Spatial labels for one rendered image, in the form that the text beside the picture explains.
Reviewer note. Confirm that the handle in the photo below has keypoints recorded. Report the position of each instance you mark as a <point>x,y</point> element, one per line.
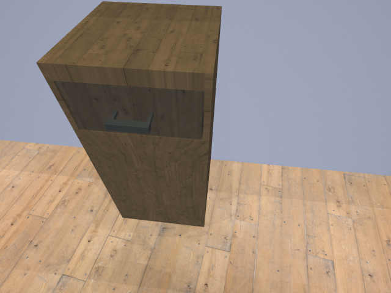
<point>128,126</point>

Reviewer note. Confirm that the drawer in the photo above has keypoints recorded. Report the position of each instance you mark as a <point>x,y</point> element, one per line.
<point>176,113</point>

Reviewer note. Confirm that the cabinet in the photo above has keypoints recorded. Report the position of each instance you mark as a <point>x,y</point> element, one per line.
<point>167,46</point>

